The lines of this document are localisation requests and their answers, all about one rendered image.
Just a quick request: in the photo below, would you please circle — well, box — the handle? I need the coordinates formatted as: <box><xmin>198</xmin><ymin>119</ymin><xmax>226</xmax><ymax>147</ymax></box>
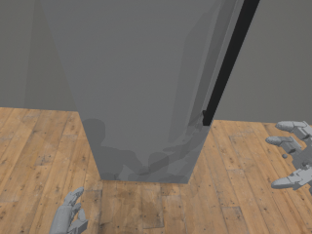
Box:
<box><xmin>202</xmin><ymin>0</ymin><xmax>260</xmax><ymax>127</ymax></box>

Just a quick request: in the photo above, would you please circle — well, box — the robot right hand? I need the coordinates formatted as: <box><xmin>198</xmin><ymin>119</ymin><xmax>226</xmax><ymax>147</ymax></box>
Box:
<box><xmin>265</xmin><ymin>121</ymin><xmax>312</xmax><ymax>191</ymax></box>

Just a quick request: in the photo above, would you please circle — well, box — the robot left hand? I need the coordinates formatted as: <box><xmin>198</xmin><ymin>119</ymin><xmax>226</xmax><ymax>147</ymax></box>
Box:
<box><xmin>49</xmin><ymin>186</ymin><xmax>89</xmax><ymax>234</ymax></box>

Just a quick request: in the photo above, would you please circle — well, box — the fridge door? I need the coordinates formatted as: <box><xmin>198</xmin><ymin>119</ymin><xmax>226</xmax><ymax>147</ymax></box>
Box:
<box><xmin>40</xmin><ymin>0</ymin><xmax>263</xmax><ymax>184</ymax></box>

